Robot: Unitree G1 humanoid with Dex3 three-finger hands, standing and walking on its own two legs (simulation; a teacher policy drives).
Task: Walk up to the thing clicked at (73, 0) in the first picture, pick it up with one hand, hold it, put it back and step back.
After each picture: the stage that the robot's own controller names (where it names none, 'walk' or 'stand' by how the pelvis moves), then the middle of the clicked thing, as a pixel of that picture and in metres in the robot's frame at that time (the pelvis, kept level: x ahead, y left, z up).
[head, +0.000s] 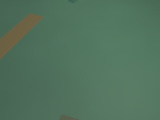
stand; out of the picture +2.39 +0.17 -0.72
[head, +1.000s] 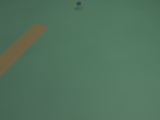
walk; (79, 6) +2.24 +0.25 -0.72
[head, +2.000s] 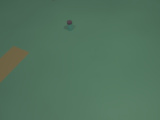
walk; (69, 25) +1.61 +0.29 -0.72
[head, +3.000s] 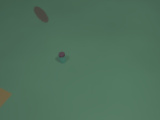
walk; (62, 57) +1.14 +0.30 -0.72
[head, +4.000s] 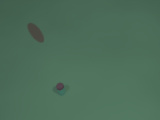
walk; (60, 89) +0.78 +0.27 -0.72
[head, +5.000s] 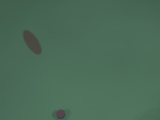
stand; (61, 116) +0.50 +0.22 -0.71
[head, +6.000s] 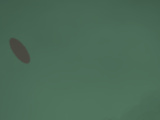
stand; out of the picture +0.44 +0.21 -0.72
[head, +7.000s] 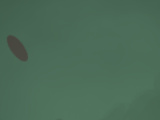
walk; out of the picture +0.39 +0.27 -0.71
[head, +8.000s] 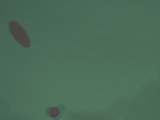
walk; (55, 113) +0.42 +0.26 -0.69
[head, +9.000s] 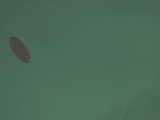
stand; out of the picture +0.35 +0.25 -0.70
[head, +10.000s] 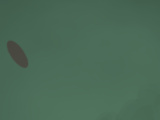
walk; out of the picture +0.36 +0.21 -0.71
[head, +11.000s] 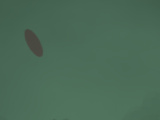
stand; out of the picture +0.41 +0.16 -0.71
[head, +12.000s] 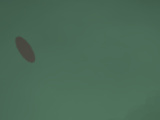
stand; out of the picture +0.41 +0.20 -0.71
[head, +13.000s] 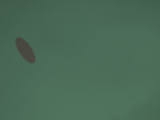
stand; out of the picture +0.42 +0.21 -0.73
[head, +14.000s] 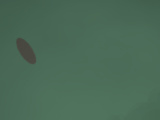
stand; out of the picture +0.41 +0.20 -0.73
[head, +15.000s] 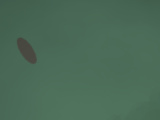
stand; out of the picture +0.41 +0.20 -0.73
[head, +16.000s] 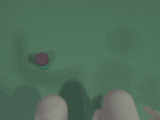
go down; (43, 61) +0.49 +0.17 -0.42
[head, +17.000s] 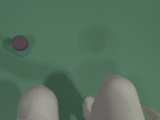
go down; (21, 47) +0.53 +0.19 -0.33
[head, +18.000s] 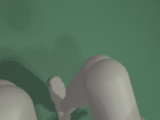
close in; out of the picture +0.52 +0.24 -0.25
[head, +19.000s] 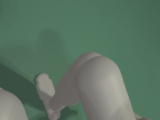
close; out of the picture +0.51 +0.26 -0.25
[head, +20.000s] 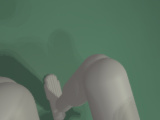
lift; out of the picture +0.48 +0.24 -0.26
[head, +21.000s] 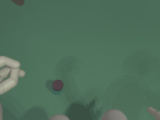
close; (57, 87) +0.46 +0.14 -0.52
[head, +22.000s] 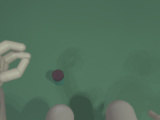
lift; (58, 77) +0.49 +0.14 -0.46
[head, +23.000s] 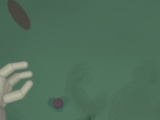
go down; (58, 105) +0.43 +0.15 -0.63
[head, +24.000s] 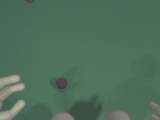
stand; (62, 85) +0.47 +0.14 -0.52
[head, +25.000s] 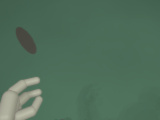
stand; out of the picture +0.41 +0.14 -0.66
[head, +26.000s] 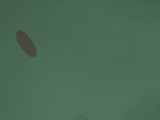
stand; out of the picture +0.40 +0.14 -0.66
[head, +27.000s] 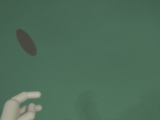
hold; out of the picture +0.41 +0.14 -0.67
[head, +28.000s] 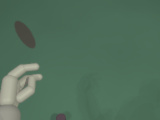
hold; out of the picture +0.42 +0.15 -0.67
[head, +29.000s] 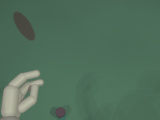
hold; (61, 114) +0.42 +0.15 -0.65
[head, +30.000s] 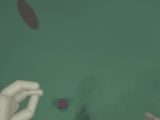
stand; (63, 105) +0.43 +0.13 -0.61
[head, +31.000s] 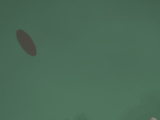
hold; out of the picture +0.41 +0.14 -0.66
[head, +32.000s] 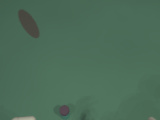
hold; (64, 112) +0.43 +0.13 -0.62
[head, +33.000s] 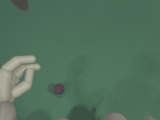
close; (59, 91) +0.45 +0.14 -0.54
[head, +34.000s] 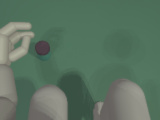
hold; (43, 51) +0.52 +0.14 -0.33
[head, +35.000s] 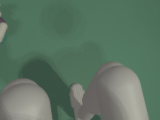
hold; out of the picture +0.51 +0.19 -0.26
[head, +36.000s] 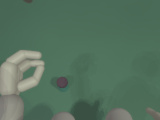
close; (62, 84) +0.47 +0.13 -0.51
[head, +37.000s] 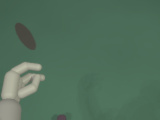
hold; out of the picture +0.42 +0.15 -0.67
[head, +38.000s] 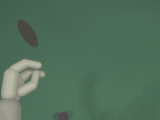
hold; (63, 119) +0.42 +0.14 -0.67
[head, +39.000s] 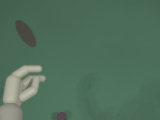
hold; (62, 119) +0.42 +0.15 -0.67
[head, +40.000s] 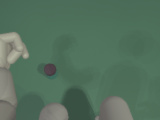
crouch; (51, 71) +0.48 +0.14 -0.47
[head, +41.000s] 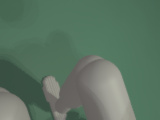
lower; out of the picture +0.52 +0.22 -0.26
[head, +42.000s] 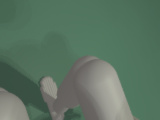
lower; out of the picture +0.50 +0.23 -0.27
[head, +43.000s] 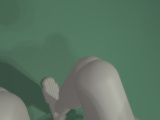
lower; out of the picture +0.50 +0.23 -0.26
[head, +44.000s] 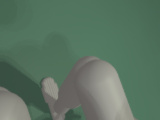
lower; out of the picture +0.50 +0.22 -0.27
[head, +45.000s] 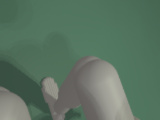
lower; out of the picture +0.51 +0.22 -0.27
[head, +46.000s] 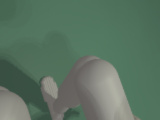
open; out of the picture +0.52 +0.22 -0.27
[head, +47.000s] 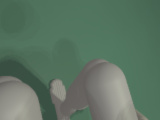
stand; out of the picture +0.51 +0.21 -0.27
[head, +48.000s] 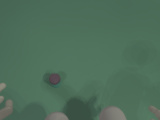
walk; (55, 81) +0.47 +0.14 -0.53
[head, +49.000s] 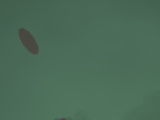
stand; out of the picture +0.43 +0.14 -0.67
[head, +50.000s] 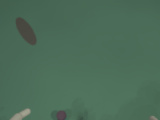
withdraw; (61, 117) +0.43 +0.14 -0.65
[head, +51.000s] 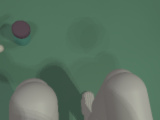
lower; (21, 34) +0.53 +0.16 -0.27
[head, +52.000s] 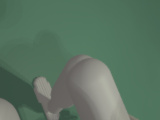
hold; out of the picture +0.51 +0.22 -0.27
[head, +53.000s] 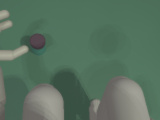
lower; (38, 45) +0.52 +0.15 -0.32
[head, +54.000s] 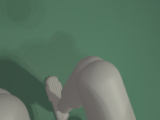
stand; out of the picture +0.52 +0.21 -0.27
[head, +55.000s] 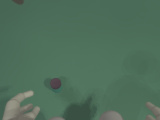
hold; (56, 85) +0.48 +0.13 -0.53
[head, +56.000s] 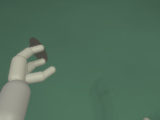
rise; out of the picture +0.43 +0.13 -0.69
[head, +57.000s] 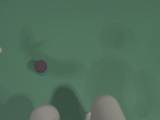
withdraw; (41, 68) +0.48 +0.14 -0.48
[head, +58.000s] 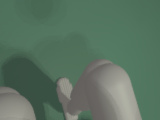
lower; out of the picture +0.52 +0.19 -0.27
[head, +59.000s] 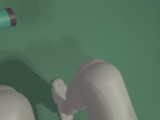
stand; out of the picture +0.54 +0.12 -0.31
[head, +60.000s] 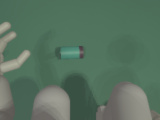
lower; (71, 52) +0.53 +0.03 -0.36
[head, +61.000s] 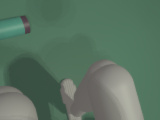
lower; (11, 27) +0.51 +0.08 -0.29
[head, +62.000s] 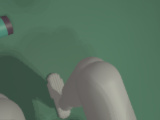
stand; out of the picture +0.49 +0.10 -0.31
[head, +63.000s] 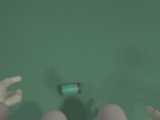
stand; (71, 89) +0.42 +0.02 -0.53
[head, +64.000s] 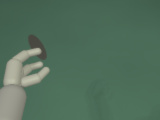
stand; out of the picture +0.34 +0.01 -0.71
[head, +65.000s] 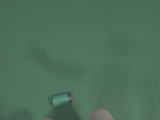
withdraw; (61, 99) +0.35 +0.03 -0.59
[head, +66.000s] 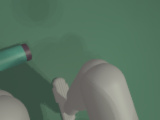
lower; (12, 56) +0.41 +0.06 -0.30
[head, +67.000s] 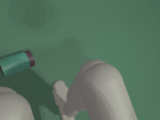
stand; (16, 63) +0.39 +0.07 -0.30
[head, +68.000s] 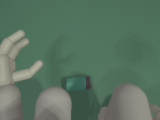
lower; (77, 83) +0.36 +0.01 -0.37
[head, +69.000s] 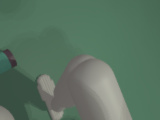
lower; out of the picture +0.38 +0.06 -0.30
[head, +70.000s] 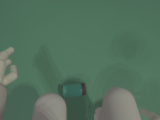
walk; (73, 90) +0.34 +0.01 -0.43
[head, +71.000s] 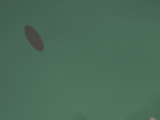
stand; out of the picture +0.25 +0.00 -0.69
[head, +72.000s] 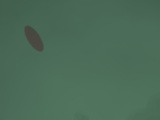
stand; out of the picture +0.24 +0.01 -0.69
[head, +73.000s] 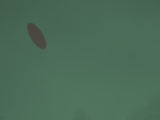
stand; out of the picture +0.23 +0.01 -0.70
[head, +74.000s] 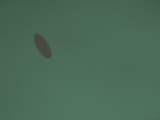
stand; out of the picture +0.24 +0.02 -0.75
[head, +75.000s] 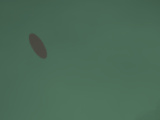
stand; out of the picture +0.20 +0.02 -0.75
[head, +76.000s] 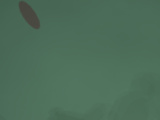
walk; out of the picture +0.27 -0.03 -0.72
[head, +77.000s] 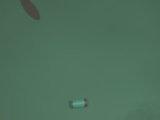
walk; (79, 103) +0.53 -0.02 -0.74
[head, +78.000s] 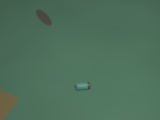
stand; (83, 86) +0.83 +0.06 -0.73
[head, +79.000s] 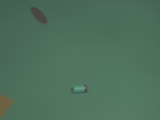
stand; (80, 88) +0.77 +0.03 -0.75
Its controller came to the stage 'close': yes
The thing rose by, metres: 0.01
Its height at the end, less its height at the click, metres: -0.02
